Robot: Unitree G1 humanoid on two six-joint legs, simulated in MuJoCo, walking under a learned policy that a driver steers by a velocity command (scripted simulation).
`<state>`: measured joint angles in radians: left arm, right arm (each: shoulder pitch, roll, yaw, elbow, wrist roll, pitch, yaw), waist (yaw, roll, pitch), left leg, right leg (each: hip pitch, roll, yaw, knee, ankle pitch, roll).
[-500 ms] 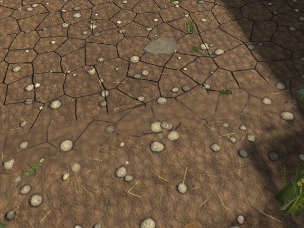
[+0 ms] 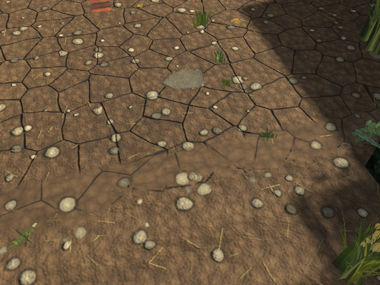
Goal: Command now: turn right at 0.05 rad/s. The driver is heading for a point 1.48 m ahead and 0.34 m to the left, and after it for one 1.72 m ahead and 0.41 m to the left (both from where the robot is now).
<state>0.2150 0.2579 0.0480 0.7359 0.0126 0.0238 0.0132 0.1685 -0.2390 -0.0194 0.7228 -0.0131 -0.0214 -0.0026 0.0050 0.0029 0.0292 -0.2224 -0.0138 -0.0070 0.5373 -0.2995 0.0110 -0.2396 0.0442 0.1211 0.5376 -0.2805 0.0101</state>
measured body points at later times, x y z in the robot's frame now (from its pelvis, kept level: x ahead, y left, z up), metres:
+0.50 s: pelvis +0.00 +0.01 +0.00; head +0.01 +0.01 +0.45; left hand +0.11 +0.27 -0.13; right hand +0.12 -0.24 -0.12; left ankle -0.01 +0.11 -0.73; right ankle +0.01 -0.13 -0.73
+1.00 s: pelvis +0.08 -0.04 +0.01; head +0.09 -0.06 +0.46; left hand +0.17 +0.22 -0.11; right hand +0.15 -0.32 -0.13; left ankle +0.04 +0.11 -0.69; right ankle +0.08 -0.13 -0.73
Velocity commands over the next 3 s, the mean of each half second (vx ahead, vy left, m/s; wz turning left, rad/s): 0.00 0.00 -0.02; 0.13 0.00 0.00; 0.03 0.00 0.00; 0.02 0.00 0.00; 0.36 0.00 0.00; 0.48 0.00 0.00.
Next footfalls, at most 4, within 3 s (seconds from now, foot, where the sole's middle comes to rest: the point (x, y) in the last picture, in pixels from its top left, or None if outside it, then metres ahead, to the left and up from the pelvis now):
0.82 right None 0.12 -0.13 -0.77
1.14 left None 0.15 0.11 -0.77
2.68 right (226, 269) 0.57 -0.09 -0.77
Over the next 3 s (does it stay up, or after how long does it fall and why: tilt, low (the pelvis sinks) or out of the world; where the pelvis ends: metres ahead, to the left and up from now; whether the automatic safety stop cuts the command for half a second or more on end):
stays up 0.55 0.00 0.01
